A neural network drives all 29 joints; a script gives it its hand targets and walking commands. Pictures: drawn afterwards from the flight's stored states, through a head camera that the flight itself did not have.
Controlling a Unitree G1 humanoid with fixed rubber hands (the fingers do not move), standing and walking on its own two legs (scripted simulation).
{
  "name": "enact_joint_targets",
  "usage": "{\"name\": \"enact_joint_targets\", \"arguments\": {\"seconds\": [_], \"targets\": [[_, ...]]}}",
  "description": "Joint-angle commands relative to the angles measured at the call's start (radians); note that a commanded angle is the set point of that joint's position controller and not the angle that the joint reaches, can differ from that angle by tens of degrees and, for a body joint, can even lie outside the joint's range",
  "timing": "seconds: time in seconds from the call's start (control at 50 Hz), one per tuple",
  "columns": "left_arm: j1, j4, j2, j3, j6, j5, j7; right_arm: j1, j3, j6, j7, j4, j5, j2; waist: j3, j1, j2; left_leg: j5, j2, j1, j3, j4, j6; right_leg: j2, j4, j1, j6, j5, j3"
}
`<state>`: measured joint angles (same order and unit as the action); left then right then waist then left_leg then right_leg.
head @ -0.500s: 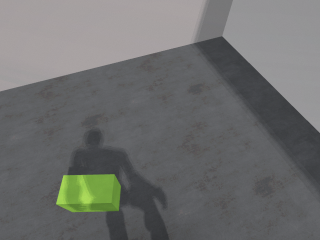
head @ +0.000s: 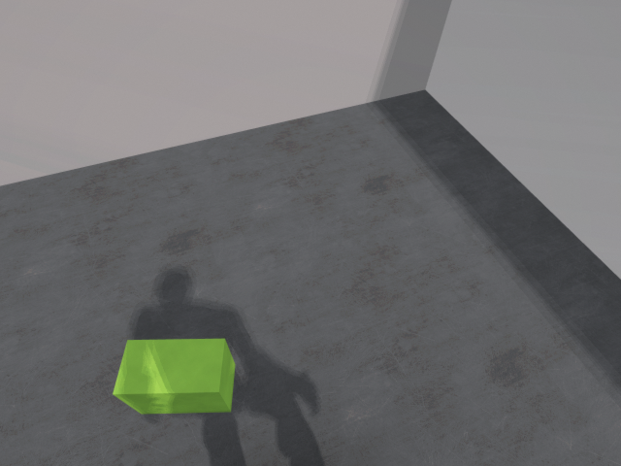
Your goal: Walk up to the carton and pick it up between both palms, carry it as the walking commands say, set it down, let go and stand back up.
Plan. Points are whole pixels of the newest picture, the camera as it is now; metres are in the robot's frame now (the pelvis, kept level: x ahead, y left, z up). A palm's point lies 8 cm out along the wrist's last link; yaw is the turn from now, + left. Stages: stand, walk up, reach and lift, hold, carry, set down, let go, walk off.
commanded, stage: walk up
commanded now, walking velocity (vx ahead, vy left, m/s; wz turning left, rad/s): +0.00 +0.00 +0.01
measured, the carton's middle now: (181, 377) +0.42 +0.35 -0.66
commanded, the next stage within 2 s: none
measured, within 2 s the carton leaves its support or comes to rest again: neither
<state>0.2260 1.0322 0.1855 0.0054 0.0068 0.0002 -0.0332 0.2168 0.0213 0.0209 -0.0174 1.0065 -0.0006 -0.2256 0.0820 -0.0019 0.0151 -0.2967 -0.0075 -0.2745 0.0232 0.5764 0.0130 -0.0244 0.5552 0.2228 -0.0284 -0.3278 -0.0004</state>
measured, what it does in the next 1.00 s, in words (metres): steps to the left: left foot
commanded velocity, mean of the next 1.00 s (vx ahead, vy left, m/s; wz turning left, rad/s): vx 0.00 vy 0.19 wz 0.01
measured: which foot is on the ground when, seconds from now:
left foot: down 0.00-0.36, up 0.38-0.70, down 0.72-1.00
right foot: down 0.00-0.70, up 0.72-1.00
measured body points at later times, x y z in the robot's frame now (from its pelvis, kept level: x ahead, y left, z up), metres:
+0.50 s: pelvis -0.01 +0.02 +0.01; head +0.02 +0.00 +0.45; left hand +0.00 +0.28 -0.14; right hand +0.04 -0.23 -0.16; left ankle -0.04 +0.14 -0.67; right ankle -0.02 -0.11 -0.73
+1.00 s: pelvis -0.02 +0.17 -0.01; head +0.03 +0.18 +0.44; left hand -0.02 +0.42 -0.17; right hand +0.04 -0.08 -0.16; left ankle +0.00 +0.22 -0.73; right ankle -0.08 +0.01 -0.67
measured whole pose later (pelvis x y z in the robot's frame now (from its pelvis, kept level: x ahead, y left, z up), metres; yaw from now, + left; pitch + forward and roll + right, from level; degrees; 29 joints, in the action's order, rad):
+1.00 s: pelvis -0.02 +0.17 -0.01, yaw +3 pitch +1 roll +0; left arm 0.23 1.04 0.20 0.08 0.06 0.00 -0.08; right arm 0.19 0.02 0.05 0.00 1.01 0.00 -0.21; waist 0.09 0.00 -0.02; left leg -0.31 0.07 -0.36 0.10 0.64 0.10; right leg 0.07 1.13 0.44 0.10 -0.55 0.00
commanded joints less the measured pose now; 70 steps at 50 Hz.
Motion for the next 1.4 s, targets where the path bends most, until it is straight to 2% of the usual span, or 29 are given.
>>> {"name": "enact_joint_targets", "arguments": {"seconds": [0.0, 0.3, 0.32, 0.34, 0.36, 0.38, 0.42, 0.46, 0.54, 0.6, 0.64, 0.66, 0.68, 0.7, 0.74, 0.76, 0.8, 0.84, 1.02, 1.06, 1.1, 1.12, 1.14, 1.16, 1.18, 1.2, 1.22, 1.3, 1.38], "targets": [[0.061, -0.038, 0.106, 0.022, -0.004, -0.006, -0.005, 0.039, 0.014, -0.038, -0.007, -0.029, -0.013, -0.100, -0.138, -0.012, -0.032, 0.278, -0.111, 0.075, -0.155, -0.199, 0.054, 0.115, -0.133, -0.070, -0.021, 0.209, -0.077], [0.062, -0.048, 0.105, 0.021, -0.006, -0.007, -0.004, 0.037, 0.012, -0.041, -0.006, -0.038, -0.013, -0.102, -0.142, -0.016, -0.030, 0.294, -0.116, 0.072, -0.155, -0.199, 0.052, 0.114, -0.120, -0.067, -0.021, 0.217, -0.076], [0.075, -0.015, 0.163, 0.040, 0.002, -0.027, -0.009, 0.015, 0.020, -0.019, -0.003, -0.018, -0.033, -0.074, -0.124, -0.041, 0.003, 0.216, -0.059, 0.025, -0.099, -0.131, 0.037, 0.168, -0.139, -0.054, -0.022, 0.274, -0.108], [0.320, 0.025, 0.368, 0.113, 0.019, -0.031, -0.066, -0.106, 0.046, 0.031, 0.034, -0.092, -0.042, -0.125, -0.087, -0.133, -0.006, -0.129, 0.091, -0.384, -0.001, 0.217, -0.047, 0.539, -0.248, -0.340, -0.153, 0.554, -0.495], [0.345, 0.058, 0.383, 0.118, 0.025, -0.016, -0.076, -0.092, 0.039, 0.058, 0.034, -0.085, -0.052, -0.101, -0.094, -0.125, -0.082, -0.254, 0.005, -0.464, -0.085, 0.447, -0.065, 0.664, -0.253, -0.300, -0.234, 0.724, -0.579], [0.267, 0.030, 0.344, 0.112, 0.029, -0.016, -0.077, -0.061, 0.035, 0.072, 0.037, -0.087, -0.052, -0.098, -0.090, -0.091, -0.096, -0.224, -0.005, -0.422, -0.128, 0.570, -0.066, 0.626, -0.254, -0.202, -0.248, 0.634, -0.530], [0.124, 0.003, 0.273, 0.109, 0.028, -0.016, -0.075, -0.053, 0.046, 0.074, 0.048, -0.099, -0.056, -0.106, -0.038, -0.046, -0.110, -0.143, -0.045, -0.378, -0.149, 0.632, -0.054, 0.513, -0.248, -0.074, -0.191, 0.409, -0.378], [0.133, 0.026, 0.237, 0.115, 0.033, -0.022, -0.075, -0.061, 0.042, 0.079, 0.060, -0.104, -0.057, -0.090, -0.032, -0.035, -0.136, -0.111, -0.040, -0.354, -0.126, 0.593, -0.059, 0.443, -0.225, -0.066, -0.139, 0.430, -0.282], [0.164, 0.056, 0.258, 0.133, 0.031, -0.039, -0.074, -0.058, 0.021, 0.074, 0.060, -0.107, -0.045, -0.058, -0.029, -0.049, -0.298, -0.132, -0.042, -0.297, -0.081, 0.371, -0.067, 0.424, -0.210, -0.114, -0.116, 0.531, -0.218], [0.124, 0.048, 0.282, 0.143, 0.030, -0.044, -0.072, -0.056, 0.005, 0.060, 0.061, -0.113, -0.032, -0.037, -0.040, -0.055, -0.350, -0.166, -0.045, -0.176, -0.054, 0.133, -0.054, 0.412, -0.184, -0.111, -0.091, 0.561, -0.168], [0.069, 0.035, 0.288, 0.147, 0.033, -0.037, -0.067, 0.039, 0.003, 0.044, 0.059, -0.076, -0.027, -0.038, -0.108, -0.002, -0.348, -0.073, -0.019, 0.013, -0.015, -0.096, -0.038, 0.366, -0.087, -0.070, -0.043, 0.495, -0.104], [0.047, 0.022, 0.256, 0.137, 0.034, -0.033, -0.061, 0.139, 0.015, 0.032, 0.053, -0.036, -0.033, -0.069, -0.178, 0.053, -0.247, 0.100, -0.034, 0.193, -0.009, -0.221, -0.009, 0.302, 0.067, 0.011, 0.008, 0.310, -0.030], [0.097, 0.010, 0.163, 0.118, 0.041, -0.043, -0.056, 0.185, 0.037, 0.020, 0.048, -0.017, -0.041, -0.171, -0.236, 0.064, 0.107, 0.479, -0.249, 0.359, -0.263, -0.257, 0.049, 0.127, 0.371, 0.259, 0.058, -0.293, 0.069], [0.096, -0.017, 0.124, 0.108, 0.053, -0.039, -0.063, 0.186, 0.064, 0.015, 0.043, -0.021, -0.041, -0.266, -0.264, 0.065, 0.274, 0.619, -0.349, 0.308, -0.412, -0.262, 0.094, 0.023, 0.610, 0.375, 0.068, -0.455, 0.027], [0.010, -0.016, 0.120, 0.100, 0.064, -0.033, -0.063, 0.082, 0.052, 0.017, 0.025, -0.030, -0.037, -0.204, -0.166, 0.077, 0.199, 0.303, -0.269, 0.037, -0.260, -0.297, 0.132, 0.070, 0.748, 0.299, 0.032, -0.307, -0.019], [-0.007, -0.021, 0.135, 0.101, 0.064, -0.030, -0.059, 0.007, 0.048, 0.022, 0.018, -0.043, -0.037, -0.156, -0.098, 0.052, 0.209, 0.265, -0.233, 0.011, -0.236, -0.299, 0.154, 0.073, 0.790, 0.340, 0.032, -0.252, -0.016], [0.038, 0.006, 0.164, 0.113, 0.063, -0.027, -0.047, -0.018, 0.033, 0.013, 0.010, -0.068, -0.031, -0.124, -0.131, 0.023, 0.120, 0.432, -0.206, 0.110, -0.192, -0.263, 0.169, 0.076, 0.807, 0.331, 0.054, -0.217, 0.015], [0.060, -0.005, 0.152, 0.104, 0.062, -0.021, -0.049, 0.022, 0.028, 0.006, 0.007, -0.072, -0.035, -0.129, -0.168, 0.033, 0.080, 0.454, -0.201, 0.195, -0.211, -0.251, 0.181, 0.070, 0.720, 0.327, 0.061, -0.217, 0.034], [0.058, -0.026, 0.107, 0.066, 0.062, -0.002, -0.056, 0.056, 0.018, 0.020, 0.001, -0.049, -0.052, -0.110, -0.158, 0.028, 0.103, 0.421, -0.193, 0.154, -0.247, -0.259, 0.199, 0.080, 0.357, 0.211, 0.041, -0.253, 0.057], [0.111, -0.013, 0.100, 0.061, 0.059, 0.001, -0.061, 0.031, 0.017, 0.027, 0.007, -0.064, -0.059, -0.110, -0.161, 0.004, 0.108, 0.392, -0.185, 0.089, -0.232, -0.255, 0.193, 0.079, 0.262, 0.112, 0.023, -0.231, 0.064], [0.258, 0.030, 0.090, 0.055, 0.054, 0.003, -0.068, -0.028, 0.019, 0.038, 0.014, -0.089, -0.060, -0.112, -0.165, -0.080, 0.074, 0.222, -0.144, -0.043, -0.163, -0.192, 0.153, 0.088, 0.026, -0.097, -0.010, -0.091, 0.069], [0.381, 0.064, 0.131, 0.068, 0.045, -0.010, -0.071, -0.048, 0.011, 0.043, 0.017, -0.102, -0.056, -0.088, -0.162, -0.141, -0.079, 0.043, -0.066, -0.204, -0.080, -0.028, 0.092, 0.202, -0.191, -0.270, -0.033, -0.028, -0.062], [0.413, 0.075, 0.273, 0.094, 0.046, -0.034, -0.078, -0.065, -0.004, 0.036, 0.019, -0.135, -0.053, -0.030, -0.107, -0.148, -0.416, -0.211, 0.119, -0.501, 0.049, 0.248, -0.008, 0.521, -0.289, -0.334, -0.130, 0.093, -0.506], [0.323, 0.050, 0.317, 0.104, 0.055, -0.031, -0.087, -0.099, 0.007, 0.047, 0.025, -0.152, -0.066, -0.062, -0.016, -0.158, -0.400, -0.248, 0.053, -0.515, -0.024, 0.473, -0.023, 0.625, -0.373, -0.144, -0.243, 0.095, -0.645], [0.206, 0.028, 0.260, 0.094, 0.050, -0.033, -0.087, -0.087, 0.019, 0.051, 0.035, -0.124, -0.065, -0.079, 0.030, -0.097, -0.272, -0.174, 0.015, -0.407, -0.088, 0.576, -0.019, 0.558, -0.351, -0.001, -0.246, 0.157, -0.535], [0.127, 0.011, 0.210, 0.083, 0.045, -0.032, -0.081, -0.054, 0.028, 0.050, 0.042, -0.107, -0.062, -0.082, 0.026, -0.046, -0.195, -0.126, 0.006, -0.343, -0.091, 0.624, -0.022, 0.490, -0.331, 0.051, -0.208, 0.148, -0.435], [0.083, 0.008, 0.192, 0.082, 0.036, -0.027, -0.079, -0.040, 0.039, 0.046, 0.043, -0.095, -0.055, -0.082, 0.012, -0.029, -0.173, -0.104, -0.014, -0.313, -0.098, 0.642, -0.032, 0.455, -0.318, 0.044, -0.182, 0.159, -0.365], [0.086, 0.030, 0.226, 0.100, 0.023, -0.031, -0.075, -0.039, 0.031, 0.048, 0.052, -0.101, -0.035, -0.068, -0.011, -0.025, -0.241, -0.130, -0.026, -0.270, -0.052, 0.425, -0.055, 0.415, -0.253, -0.071, -0.129, 0.443, -0.215], [0.123, 0.031, 0.280, 0.126, 0.017, -0.041, -0.069, -0.038, 0.012, 0.033, 0.054, -0.110, -0.021, -0.052, -0.096, -0.059, -0.304, -0.188, -0.033, -0.145, -0.035, 0.067, -0.040, 0.415, -0.174, -0.201, -0.089, 0.568, -0.171]]}}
